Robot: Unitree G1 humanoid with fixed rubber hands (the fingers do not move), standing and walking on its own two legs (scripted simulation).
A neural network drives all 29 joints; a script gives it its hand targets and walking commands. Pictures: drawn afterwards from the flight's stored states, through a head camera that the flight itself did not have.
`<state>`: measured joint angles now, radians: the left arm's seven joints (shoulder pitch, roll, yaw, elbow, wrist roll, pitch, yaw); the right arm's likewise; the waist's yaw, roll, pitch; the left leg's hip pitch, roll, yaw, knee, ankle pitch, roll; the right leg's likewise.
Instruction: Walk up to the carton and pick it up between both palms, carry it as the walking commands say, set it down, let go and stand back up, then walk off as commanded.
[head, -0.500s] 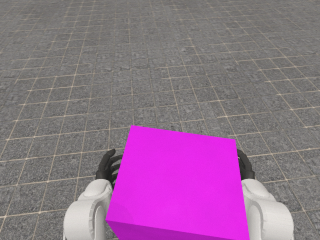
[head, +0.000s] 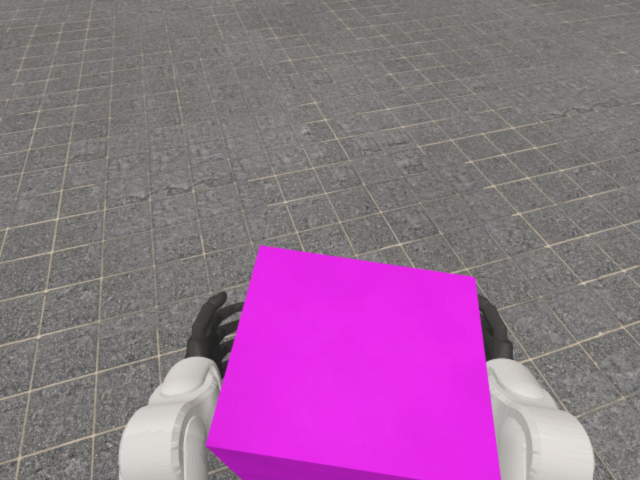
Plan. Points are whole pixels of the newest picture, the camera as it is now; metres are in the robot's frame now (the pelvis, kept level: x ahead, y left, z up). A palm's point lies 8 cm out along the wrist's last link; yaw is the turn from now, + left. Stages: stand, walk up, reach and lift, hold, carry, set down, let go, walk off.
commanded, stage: carry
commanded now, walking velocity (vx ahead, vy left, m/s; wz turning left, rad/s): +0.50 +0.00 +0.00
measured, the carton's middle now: (340, 394) +0.21 -0.01 +0.02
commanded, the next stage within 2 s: none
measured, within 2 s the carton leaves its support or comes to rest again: neither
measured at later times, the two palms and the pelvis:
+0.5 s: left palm (205, 174) +0.55 +0.19 +0.07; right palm (388, 158) +0.58 -0.11 +0.07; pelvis +0.34 +0.02 -0.02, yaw +2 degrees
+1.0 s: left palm (229, 78) +0.86 +0.18 +0.07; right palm (367, 68) +0.91 -0.12 +0.07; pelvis +0.66 +0.00 +0.01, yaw +6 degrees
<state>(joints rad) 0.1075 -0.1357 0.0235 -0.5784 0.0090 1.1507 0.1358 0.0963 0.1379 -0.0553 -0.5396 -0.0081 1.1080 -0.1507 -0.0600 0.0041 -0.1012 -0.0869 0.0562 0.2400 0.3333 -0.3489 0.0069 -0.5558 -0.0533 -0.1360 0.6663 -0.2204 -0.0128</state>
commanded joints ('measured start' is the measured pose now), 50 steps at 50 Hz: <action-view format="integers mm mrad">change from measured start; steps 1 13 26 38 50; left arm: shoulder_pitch -390 -495 -492 -387 -496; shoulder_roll -775 -828 -756 -764 -811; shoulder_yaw -640 -697 -687 -636 -698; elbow -120 -144 -114 -122 -151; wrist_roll -212 -294 -283 -213 -294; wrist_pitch -41 -56 13 -38 -54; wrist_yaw -96 -146 -134 -102 -149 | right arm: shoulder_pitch -417 -393 -395 -412 -384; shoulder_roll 763 835 776 759 840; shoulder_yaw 696 653 638 700 659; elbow -180 -114 -117 -177 -119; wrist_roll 288 215 226 280 212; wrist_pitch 7 -19 30 12 -17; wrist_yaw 156 142 121 154 136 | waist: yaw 58 81 31 64 80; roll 168 -131 124 139 -126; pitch -181 -194 -267 -189 -176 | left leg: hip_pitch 99 -440 327 61 -470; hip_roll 175 9 369 162 8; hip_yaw -72 -144 -599 -56 -136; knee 53 351 -3 82 363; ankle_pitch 748 -11 613 691 37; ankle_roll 52 -5 259 45 -8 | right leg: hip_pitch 209 579 -229 285 620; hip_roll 88 -262 -18 85 -250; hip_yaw -116 166 145 -119 147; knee -182 -476 686 -207 -483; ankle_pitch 136 287 -263 162 343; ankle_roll -18 -133 2 -19 -126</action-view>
